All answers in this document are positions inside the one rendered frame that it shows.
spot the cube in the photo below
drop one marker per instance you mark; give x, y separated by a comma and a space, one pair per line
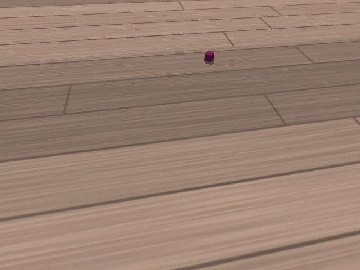
209, 56

